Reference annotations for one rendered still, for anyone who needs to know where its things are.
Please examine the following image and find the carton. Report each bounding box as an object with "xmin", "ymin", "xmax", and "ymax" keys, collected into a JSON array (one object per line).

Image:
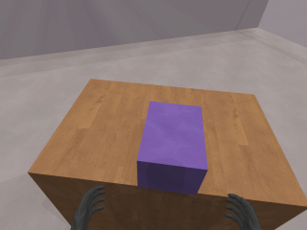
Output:
[{"xmin": 136, "ymin": 101, "xmax": 208, "ymax": 196}]

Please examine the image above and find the left robot hand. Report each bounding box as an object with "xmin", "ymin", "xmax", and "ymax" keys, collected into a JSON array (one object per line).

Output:
[{"xmin": 70, "ymin": 185, "xmax": 106, "ymax": 230}]

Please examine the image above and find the right robot hand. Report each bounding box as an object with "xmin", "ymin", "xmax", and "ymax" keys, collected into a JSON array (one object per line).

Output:
[{"xmin": 224, "ymin": 194, "xmax": 262, "ymax": 230}]

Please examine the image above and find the pedestal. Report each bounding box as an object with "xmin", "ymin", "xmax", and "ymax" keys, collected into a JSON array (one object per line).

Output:
[{"xmin": 28, "ymin": 79, "xmax": 307, "ymax": 230}]

